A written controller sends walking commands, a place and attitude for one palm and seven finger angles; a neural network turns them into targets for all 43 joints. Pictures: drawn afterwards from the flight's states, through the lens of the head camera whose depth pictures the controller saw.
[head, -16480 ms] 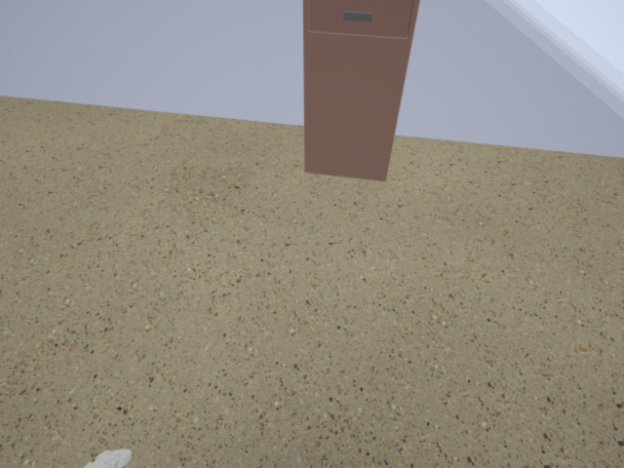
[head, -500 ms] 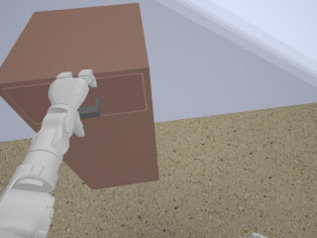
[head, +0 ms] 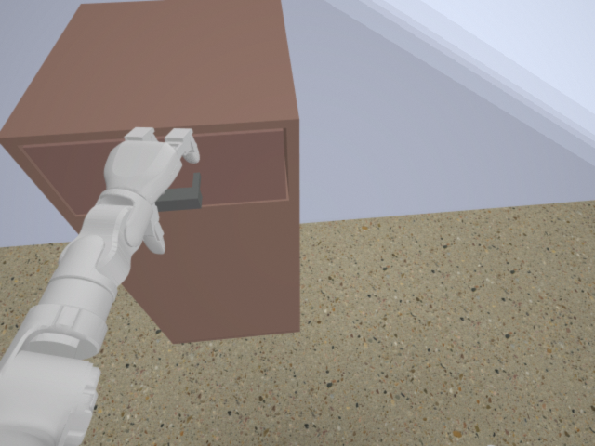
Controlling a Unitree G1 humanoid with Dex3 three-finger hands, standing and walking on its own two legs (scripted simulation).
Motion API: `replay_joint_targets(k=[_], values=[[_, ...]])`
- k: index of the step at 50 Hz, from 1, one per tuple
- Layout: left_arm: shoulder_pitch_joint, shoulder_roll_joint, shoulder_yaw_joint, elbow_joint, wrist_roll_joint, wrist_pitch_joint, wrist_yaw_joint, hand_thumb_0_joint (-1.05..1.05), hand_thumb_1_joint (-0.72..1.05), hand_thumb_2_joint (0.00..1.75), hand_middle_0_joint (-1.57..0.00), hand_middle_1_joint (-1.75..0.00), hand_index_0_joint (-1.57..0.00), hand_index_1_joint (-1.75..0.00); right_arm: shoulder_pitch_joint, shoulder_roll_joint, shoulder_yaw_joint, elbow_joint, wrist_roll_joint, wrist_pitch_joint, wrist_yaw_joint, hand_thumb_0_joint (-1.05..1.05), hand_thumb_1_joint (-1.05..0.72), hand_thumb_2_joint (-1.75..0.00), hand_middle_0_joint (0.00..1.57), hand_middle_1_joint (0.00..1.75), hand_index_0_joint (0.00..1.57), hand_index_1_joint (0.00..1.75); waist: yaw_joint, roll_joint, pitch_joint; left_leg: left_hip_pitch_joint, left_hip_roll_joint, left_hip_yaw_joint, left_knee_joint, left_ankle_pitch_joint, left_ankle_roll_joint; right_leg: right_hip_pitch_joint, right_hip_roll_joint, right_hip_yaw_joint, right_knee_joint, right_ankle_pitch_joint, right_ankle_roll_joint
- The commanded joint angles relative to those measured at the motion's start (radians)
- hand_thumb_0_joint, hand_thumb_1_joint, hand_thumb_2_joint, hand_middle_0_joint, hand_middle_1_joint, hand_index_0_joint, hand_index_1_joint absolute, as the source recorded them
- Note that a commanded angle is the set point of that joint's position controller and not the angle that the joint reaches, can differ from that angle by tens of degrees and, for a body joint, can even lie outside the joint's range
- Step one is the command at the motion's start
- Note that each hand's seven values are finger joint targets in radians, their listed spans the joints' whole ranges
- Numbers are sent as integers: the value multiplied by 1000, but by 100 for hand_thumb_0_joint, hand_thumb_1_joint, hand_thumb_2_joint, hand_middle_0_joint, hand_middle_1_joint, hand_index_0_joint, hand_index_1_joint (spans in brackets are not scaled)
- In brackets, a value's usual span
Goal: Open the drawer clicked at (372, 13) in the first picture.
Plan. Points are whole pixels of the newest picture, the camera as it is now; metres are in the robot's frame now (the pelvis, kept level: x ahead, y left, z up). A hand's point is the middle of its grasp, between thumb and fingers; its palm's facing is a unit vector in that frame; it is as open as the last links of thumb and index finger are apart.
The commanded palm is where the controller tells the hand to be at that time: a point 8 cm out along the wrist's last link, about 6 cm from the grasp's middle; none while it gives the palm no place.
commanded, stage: move the hooked fingers above the handle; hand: left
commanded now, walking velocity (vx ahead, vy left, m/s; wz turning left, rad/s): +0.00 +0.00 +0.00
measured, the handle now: (168, 190) +0.49 +0.23 +0.03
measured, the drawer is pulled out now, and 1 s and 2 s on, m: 0.00 0.00 0.00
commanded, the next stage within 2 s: lower the fingers behind the handle in 1.18 s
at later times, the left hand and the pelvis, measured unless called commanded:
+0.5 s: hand (139, 209) +0.41 +0.24 +0.08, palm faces -0.11 +0.00 -0.99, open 13.8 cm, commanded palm +0.42 +0.25 +0.15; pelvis +0.00 -0.01 +0.00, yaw +0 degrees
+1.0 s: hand (163, 175) +0.45 +0.21 +0.11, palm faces -0.03 +0.01 -1.00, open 13.5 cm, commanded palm +0.43 +0.26 +0.15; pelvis -0.01 -0.01 +0.00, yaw -2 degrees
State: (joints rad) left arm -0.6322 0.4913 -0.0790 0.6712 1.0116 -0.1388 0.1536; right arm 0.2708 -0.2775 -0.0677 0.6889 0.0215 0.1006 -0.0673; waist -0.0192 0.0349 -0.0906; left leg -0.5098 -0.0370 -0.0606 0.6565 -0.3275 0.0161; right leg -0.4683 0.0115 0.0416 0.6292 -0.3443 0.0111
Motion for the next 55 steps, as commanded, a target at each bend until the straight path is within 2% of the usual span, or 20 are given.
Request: replay_joint_targets(k=[1,3,5,6,10,14,16,21,23,26,30,31,32,34,36,40,44,46,47,55], values=[[-483,412,275,-111,12,123,171,0,-50,30,-30,-120,-30,-120,15,-109,-21,-74,-7,-21,11,0,-90,-90,20,30,20,30,41,80,-414,217,-7,53,-59,451,-5,145,39,-74,-24,353,-66],[-420,367,224,-32,25,215,171,0,-50,30,-30,-120,-30,-120,-11,-105,-13,-81,-3,-12,20,0,-90,-90,20,30,20,30,49,57,-395,188,-3,75,-72,450,-6,180,35,-73,-29,384,-61],[-433,378,213,-32,25,263,149,0,-50,30,-30,-120,-30,-120,-22,-113,-8,-87,4,-3,21,0,-90,-90,20,30,20,30,48,15,-381,175,2,84,-92,427,-2,205,31,-69,-47,382,-55],[-441,399,222,-7,27,281,137,0,-50,30,-30,-120,-30,-120,-31,-119,-3,-92,4,5,15,0,-90,-90,20,30,20,30,43,-36,-375,160,1,84,-102,408,5,234,30,-64,-58,377,-52],[-386,404,209,24,6,302,61,0,-50,30,-30,-120,-30,-120,-52,-118,6,-113,16,16,-9,0,-90,-90,20,30,20,30,47,-110,-331,143,-3,103,-136,327,20,287,18,-49,-97,362,-38],[-331,365,169,84,4,253,-30,0,-50,30,-30,-120,-30,-120,-38,-129,8,-130,21,12,-30,0,-90,-90,20,30,20,30,17,-167,-239,123,2,109,-148,250,32,248,9,-44,-131,315,-27],[-346,313,122,43,8,196,-72,0,-50,30,-30,-120,-30,-120,-22,-133,0,-139,19,1,-32,0,-90,-90,20,30,20,30,-7,-155,-242,150,3,105,-136,253,40,224,9,-37,-139,315,-28],[-514,146,-26,-222,-28,24,-97,0,-50,30,-30,-120,-30,-120,20,-106,-27,-136,5,-29,-28,0,-90,-90,20,30,20,30,-66,17,-277,282,-2,73,-78,291,42,78,21,-36,-118,274,-40],[-564,204,31,-247,-33,-15,-59,0,-50,30,-30,-120,-30,-120,37,-108,-36,-113,4,-37,-30,0,-90,-90,20,30,20,30,-66,64,-292,303,-3,60,-60,295,36,36,26,-35,-104,258,-46],[-593,341,158,-207,-20,-18,32,0,-50,30,-30,-120,-30,-120,58,-120,-33,-86,4,-37,-28,0,-90,-90,20,30,20,30,-44,44,-329,241,-10,50,-46,303,28,59,31,-40,-77,263,-51],[-580,409,232,-107,14,78,159,0,-50,30,-30,-120,-30,-120,40,-108,-20,-72,5,-38,-9,0,-90,-90,20,30,20,30,0,104,-380,189,-15,59,-52,335,10,95,34,-57,-36,291,-61],[-573,451,265,-83,22,111,176,0,-50,30,-30,-120,-30,-120,32,-115,-20,-70,2,-34,-6,0,-90,-90,20,30,20,30,11,83,-420,181,-14,64,-51,362,9,137,34,-56,-32,318,-59],[-546,436,242,-43,31,154,180,0,-50,30,-30,-120,-30,-120,20,-110,-14,-73,2,-29,-2,0,-90,-90,20,30,20,30,21,107,-430,178,-16,75,-52,382,6,157,32,-55,-27,350,-57],[-534,397,196,17,30,228,160,0,-50,30,-30,-120,-30,-120,7,-115,-9,-74,7,-19,3,0,-90,-90,20,30,20,30,7,64,-384,157,-7,89,-63,377,7,162,30,-60,-43,367,-50],[-553,434,201,74,29,275,139,0,-50,30,-30,-120,-30,-120,-8,-125,1,-74,13,-6,-6,0,-90,-90,20,30,20,30,0,-36,-357,120,-8,95,-82,331,15,199,27,-51,-68,344,-40],[-546,451,179,129,24,310,80,0,-50,30,-30,-120,-30,-120,-27,-125,20,-84,27,5,-31,0,-90,-90,20,30,20,30,4,-113,-304,91,-11,105,-116,251,26,228,14,-40,-105,299,-27],[-509,461,172,192,20,276,18,0,-50,30,-30,-120,-30,-120,-27,-126,30,-100,34,8,-55,0,-90,-90,20,30,20,30,-1,-149,-235,54,-6,111,-131,170,29,211,4,-29,-128,228,-20],[-484,470,186,198,13,243,-7,0,-50,30,-30,-120,-30,-120,-23,-126,30,-115,35,7,-63,0,-90,-90,20,30,20,30,2,-162,-250,43,-7,112,-128,148,30,229,1,-16,-134,205,-18],[-501,473,180,186,15,222,-13,0,-50,30,-30,-120,-30,-120,-17,-124,31,-120,36,1,-65,0,-90,-90,20,30,20,30,-3,-132,-240,39,-5,114,-127,138,31,213,-3,-14,-132,198,-17],[-447,457,203,164,22,133,26,0,-50,30,-30,-120,-30,-120,21,-124,11,-133,31,-23,-54,0,-90,-90,20,30,20,30,4,-86,-244,18,-2,117,-99,128,26,160,5,-11,-110,176,-23]])
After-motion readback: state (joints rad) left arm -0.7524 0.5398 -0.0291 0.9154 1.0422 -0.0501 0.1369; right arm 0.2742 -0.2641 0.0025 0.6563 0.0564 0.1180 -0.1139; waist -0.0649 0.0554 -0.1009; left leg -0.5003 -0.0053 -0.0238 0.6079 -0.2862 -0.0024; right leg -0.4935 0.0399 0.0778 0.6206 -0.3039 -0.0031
